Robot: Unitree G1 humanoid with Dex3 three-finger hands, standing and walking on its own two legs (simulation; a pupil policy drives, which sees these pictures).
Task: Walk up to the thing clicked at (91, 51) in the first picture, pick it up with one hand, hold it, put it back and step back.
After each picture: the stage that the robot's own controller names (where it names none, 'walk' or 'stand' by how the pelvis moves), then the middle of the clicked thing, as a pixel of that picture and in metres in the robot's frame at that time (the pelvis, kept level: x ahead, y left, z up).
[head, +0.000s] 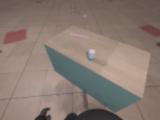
stand; (91, 55) +0.62 +0.02 -0.08
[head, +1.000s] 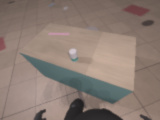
rise first; (73, 55) +0.52 +0.20 -0.06
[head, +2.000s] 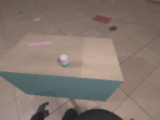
stand; (64, 61) +0.49 +0.24 -0.05
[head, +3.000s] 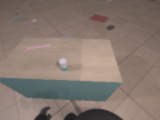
stand; (63, 65) +0.46 +0.25 -0.08
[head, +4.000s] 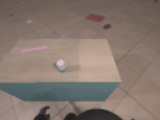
stand; (61, 66) +0.44 +0.26 -0.08
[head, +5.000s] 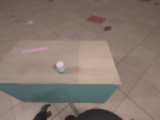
stand; (61, 68) +0.44 +0.26 -0.08
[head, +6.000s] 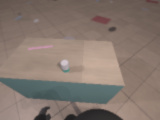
stand; (65, 66) +0.45 +0.23 -0.08
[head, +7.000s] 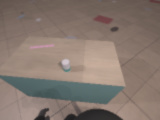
stand; (66, 65) +0.46 +0.23 -0.08
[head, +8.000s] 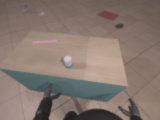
rise first; (68, 62) +0.47 +0.21 -0.08
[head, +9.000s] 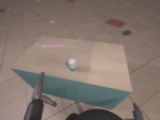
go down; (72, 65) +0.47 +0.21 -0.08
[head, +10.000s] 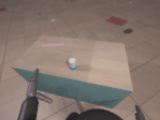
go down; (73, 64) +0.48 +0.21 -0.08
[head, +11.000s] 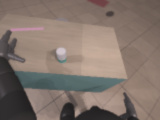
go down; (61, 55) +0.47 +0.19 -0.02
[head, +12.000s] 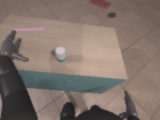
approach; (61, 55) +0.47 +0.20 -0.01
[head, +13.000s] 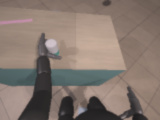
close; (53, 48) +0.49 +0.21 +0.02
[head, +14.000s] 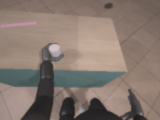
lift; (56, 53) +0.46 +0.20 +0.02
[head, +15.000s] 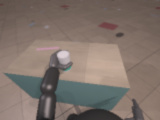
lift; (64, 61) +0.33 +0.17 +0.17
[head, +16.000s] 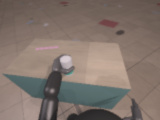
hold; (67, 66) +0.33 +0.16 +0.13
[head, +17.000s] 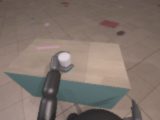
hold; (65, 63) +0.33 +0.17 +0.15
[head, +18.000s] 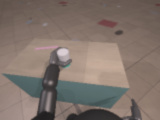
crouch; (64, 58) +0.36 +0.18 +0.15
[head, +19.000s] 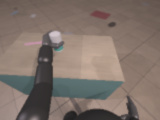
lower; (56, 42) +0.48 +0.21 +0.17
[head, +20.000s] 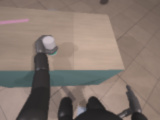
lower; (50, 46) +0.50 +0.22 +0.03
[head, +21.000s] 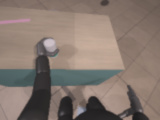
lower; (51, 48) +0.49 +0.21 +0.02
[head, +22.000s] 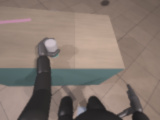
lower; (52, 49) +0.48 +0.21 +0.02
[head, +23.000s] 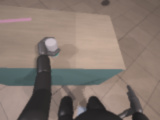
lower; (52, 48) +0.49 +0.21 +0.02
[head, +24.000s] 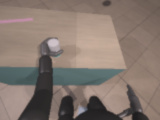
open; (55, 48) +0.48 +0.20 +0.02
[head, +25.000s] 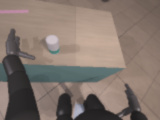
sink last; (53, 45) +0.48 +0.20 +0.03
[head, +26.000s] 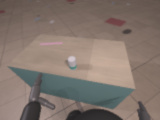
sink last; (72, 63) +0.47 +0.20 -0.02
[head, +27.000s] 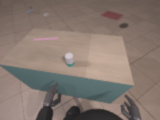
stand; (69, 60) +0.47 +0.20 -0.02
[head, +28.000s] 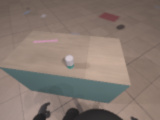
stand; (70, 62) +0.46 +0.20 -0.05
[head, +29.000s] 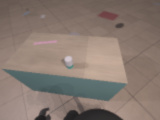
walk; (69, 62) +0.48 +0.21 -0.08
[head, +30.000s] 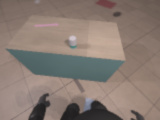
walk; (73, 42) +0.65 +0.20 -0.06
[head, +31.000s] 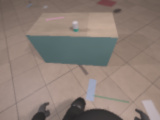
walk; (75, 27) +0.96 +0.27 -0.06
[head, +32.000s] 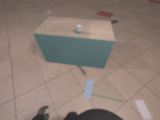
stand; (79, 29) +1.09 +0.22 -0.07
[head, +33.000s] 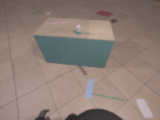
stand; (78, 30) +1.09 +0.21 -0.08
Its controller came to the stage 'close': yes
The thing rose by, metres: 0.22
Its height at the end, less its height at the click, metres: +0.00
